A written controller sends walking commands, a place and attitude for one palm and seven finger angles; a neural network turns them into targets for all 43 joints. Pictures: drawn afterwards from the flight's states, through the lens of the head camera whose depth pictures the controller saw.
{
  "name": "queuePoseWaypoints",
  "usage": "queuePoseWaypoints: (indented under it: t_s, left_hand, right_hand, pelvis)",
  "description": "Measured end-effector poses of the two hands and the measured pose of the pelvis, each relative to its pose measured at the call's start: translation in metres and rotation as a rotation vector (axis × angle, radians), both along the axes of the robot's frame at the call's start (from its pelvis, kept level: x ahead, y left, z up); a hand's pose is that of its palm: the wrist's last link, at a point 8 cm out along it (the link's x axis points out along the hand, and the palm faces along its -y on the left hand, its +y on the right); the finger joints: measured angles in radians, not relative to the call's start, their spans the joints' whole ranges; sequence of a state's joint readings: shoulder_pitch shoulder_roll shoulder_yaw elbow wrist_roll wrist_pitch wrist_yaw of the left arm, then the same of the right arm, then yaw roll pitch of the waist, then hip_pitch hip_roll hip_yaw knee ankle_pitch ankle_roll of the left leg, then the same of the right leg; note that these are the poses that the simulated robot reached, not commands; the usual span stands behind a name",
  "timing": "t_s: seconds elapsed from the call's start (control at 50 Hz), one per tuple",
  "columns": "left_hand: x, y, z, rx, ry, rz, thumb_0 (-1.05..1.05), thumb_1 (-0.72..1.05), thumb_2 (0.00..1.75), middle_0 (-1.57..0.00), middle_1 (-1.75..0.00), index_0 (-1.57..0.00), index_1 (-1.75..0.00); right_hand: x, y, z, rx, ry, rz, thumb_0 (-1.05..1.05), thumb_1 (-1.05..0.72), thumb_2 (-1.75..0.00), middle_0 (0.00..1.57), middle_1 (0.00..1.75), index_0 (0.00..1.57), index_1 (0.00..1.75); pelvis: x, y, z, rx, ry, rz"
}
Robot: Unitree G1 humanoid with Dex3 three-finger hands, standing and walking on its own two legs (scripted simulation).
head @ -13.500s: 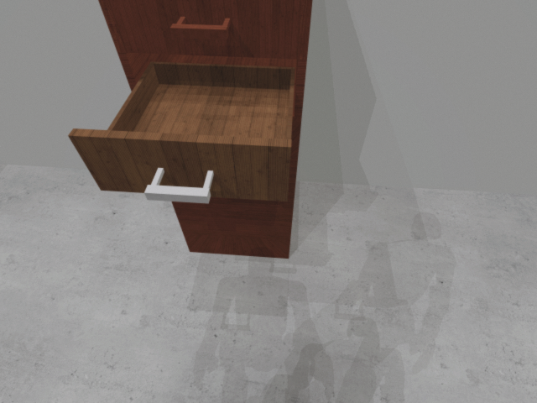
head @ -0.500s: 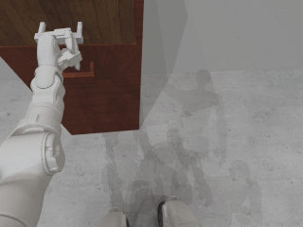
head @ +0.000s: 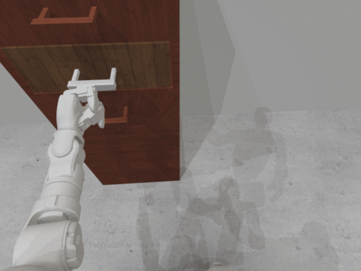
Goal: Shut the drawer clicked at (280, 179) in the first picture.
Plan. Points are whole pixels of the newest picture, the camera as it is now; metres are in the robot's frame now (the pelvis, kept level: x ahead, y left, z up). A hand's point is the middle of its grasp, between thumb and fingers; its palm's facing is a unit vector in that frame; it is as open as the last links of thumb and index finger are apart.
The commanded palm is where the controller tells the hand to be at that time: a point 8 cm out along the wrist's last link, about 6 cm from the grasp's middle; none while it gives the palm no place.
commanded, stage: draw the hand back to the body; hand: left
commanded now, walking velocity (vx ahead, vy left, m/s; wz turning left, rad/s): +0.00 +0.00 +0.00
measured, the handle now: (93, 79) +0.56 +0.21 +0.08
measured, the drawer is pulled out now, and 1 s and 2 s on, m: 0.00 0.00 0.00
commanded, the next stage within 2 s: step back with the hand held close in 1.22 s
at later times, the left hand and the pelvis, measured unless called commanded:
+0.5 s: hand (54, 161) +0.30 +0.20 +0.14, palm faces +0.19 -0.95 -0.23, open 3.2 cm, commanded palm +0.25 +0.25 +0.15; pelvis +0.00 +0.00 +0.03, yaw +2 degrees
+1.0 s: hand out of the picture +0.18 +0.25 +0.19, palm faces +0.41 -0.83 -0.39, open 3.2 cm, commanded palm +0.13 +0.29 +0.21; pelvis +0.00 +0.01 +0.03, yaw +1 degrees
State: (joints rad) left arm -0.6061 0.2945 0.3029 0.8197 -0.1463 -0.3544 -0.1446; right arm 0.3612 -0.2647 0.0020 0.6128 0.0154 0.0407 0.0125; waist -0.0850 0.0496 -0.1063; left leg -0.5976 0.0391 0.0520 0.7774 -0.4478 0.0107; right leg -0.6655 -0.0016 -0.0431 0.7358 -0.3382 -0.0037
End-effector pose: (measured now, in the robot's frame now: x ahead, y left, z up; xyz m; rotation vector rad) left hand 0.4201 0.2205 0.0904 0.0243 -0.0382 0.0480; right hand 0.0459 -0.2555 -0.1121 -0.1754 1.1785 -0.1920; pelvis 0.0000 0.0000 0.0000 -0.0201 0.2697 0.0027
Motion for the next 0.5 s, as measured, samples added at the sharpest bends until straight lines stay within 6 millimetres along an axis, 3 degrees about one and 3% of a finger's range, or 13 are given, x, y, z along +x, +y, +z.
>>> queuePoseWaypoints:
  t_s: [0.14, 0.36, 0.5]
  left_hand:
    - [-0.042, 0.007, 0.011, -0.001, 0.005, 0.007, 0.02, 0.90, 0.90, -1.40, -1.60, -1.39, -1.60]
    - [-0.108, 0.027, 0.041, 0.006, -0.016, 0.014, 0.02, 0.90, 0.90, -1.40, -1.60, -1.40, -1.60]
    - [-0.155, 0.030, 0.060, 0.207, -0.009, 0.148, 0.02, 0.90, 0.90, -1.40, -1.60, -1.40, -1.60]
  right_hand:
    - [0.042, 0.003, 0.014, 0.011, -0.134, 0.032, 0.01, -0.91, -0.90, 0.20, 0.30, 0.20, 0.30]
    - [0.108, 0.020, 0.042, 0.025, -0.391, 0.137, 0.01, -0.91, -0.90, 0.20, 0.30, 0.20, 0.30]
    - [0.132, 0.033, 0.059, 0.025, -0.464, 0.178, 0.01, -0.91, -0.90, 0.20, 0.30, 0.20, 0.30]
  pelvis:
    - [0.007, -0.002, 0.010, 0.003, -0.063, 0.006]
    - [0.002, -0.002, 0.018, 0.009, -0.166, 0.031]
    - [-0.001, -0.001, 0.028, 0.016, -0.242, 0.027]
